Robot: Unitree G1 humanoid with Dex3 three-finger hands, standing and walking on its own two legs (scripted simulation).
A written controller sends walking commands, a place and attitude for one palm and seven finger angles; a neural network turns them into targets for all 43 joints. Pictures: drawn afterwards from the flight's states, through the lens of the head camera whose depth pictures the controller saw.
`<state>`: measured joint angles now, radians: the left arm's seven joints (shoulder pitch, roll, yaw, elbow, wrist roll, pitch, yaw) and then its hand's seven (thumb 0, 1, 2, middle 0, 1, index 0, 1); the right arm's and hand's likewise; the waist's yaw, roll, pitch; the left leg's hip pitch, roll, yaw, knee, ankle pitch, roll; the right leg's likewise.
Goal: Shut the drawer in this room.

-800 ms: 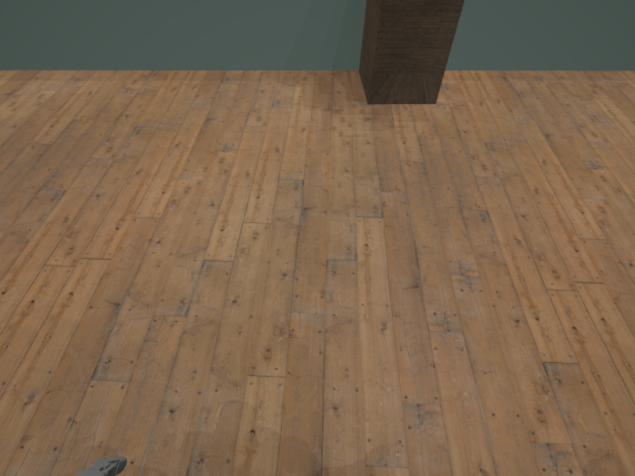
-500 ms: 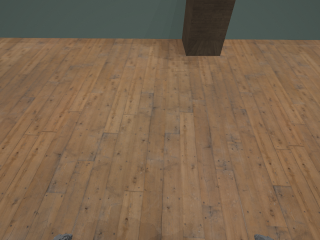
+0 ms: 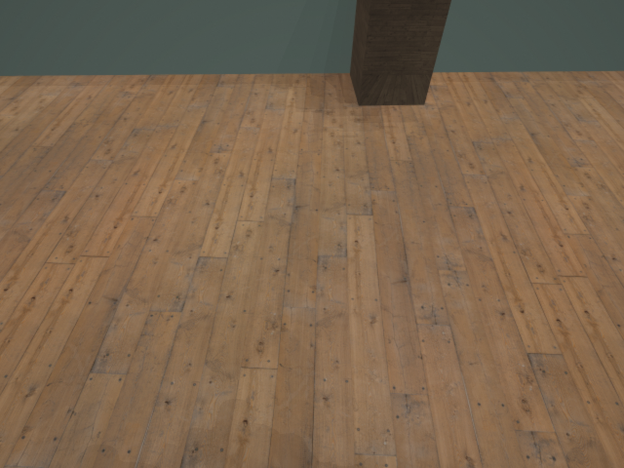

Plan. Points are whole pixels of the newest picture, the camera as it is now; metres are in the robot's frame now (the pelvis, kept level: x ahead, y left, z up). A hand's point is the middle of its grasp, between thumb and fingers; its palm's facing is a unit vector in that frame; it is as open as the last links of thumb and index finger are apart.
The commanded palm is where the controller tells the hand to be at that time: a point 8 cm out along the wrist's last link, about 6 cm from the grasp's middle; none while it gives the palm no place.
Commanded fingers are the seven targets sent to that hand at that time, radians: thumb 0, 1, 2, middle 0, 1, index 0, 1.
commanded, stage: stand and wait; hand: left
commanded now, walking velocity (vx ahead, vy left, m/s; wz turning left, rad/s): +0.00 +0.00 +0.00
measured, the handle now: out of the picture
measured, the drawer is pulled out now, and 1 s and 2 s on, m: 0.24 0.24 0.24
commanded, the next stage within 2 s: turn or walk to find it in 0.10 s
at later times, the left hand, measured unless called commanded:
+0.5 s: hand out of the picture +0.03 +0.22 -0.19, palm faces +0.07 -0.97 -0.24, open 7.4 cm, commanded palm none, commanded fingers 0.00 0.90 0.90 -0.20 -0.30 -0.20 -0.30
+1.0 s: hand out of the picture -0.05 +0.18 -0.16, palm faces +0.33 -0.90 -0.28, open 7.4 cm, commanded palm none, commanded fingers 0.00 0.90 0.90 -0.20 -0.30 -0.20 -0.30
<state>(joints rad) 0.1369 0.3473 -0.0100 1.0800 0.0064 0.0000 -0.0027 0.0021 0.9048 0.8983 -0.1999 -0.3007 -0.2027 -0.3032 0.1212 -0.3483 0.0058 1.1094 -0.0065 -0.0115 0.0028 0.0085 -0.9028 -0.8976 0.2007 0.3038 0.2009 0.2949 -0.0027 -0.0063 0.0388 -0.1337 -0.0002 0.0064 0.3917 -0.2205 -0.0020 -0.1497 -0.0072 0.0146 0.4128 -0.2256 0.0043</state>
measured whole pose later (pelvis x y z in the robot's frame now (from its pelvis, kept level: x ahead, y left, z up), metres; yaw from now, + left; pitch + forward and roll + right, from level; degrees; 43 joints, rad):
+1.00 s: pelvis -0.04 -0.04 -0.01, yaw +20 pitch -1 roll +2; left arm 0.24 0.20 0.02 0.91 0.02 0.01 0.03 0.00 0.90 0.90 -0.20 -0.30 -0.20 -0.30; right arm 0.23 -0.27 -0.08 0.97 -0.02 0.08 0.02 0.01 -0.91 -0.90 0.20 0.30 0.20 0.29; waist -0.02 0.01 0.05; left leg -0.49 0.00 -0.01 1.09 -0.38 -0.06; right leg -0.18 -0.07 -0.11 0.52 -0.32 -0.02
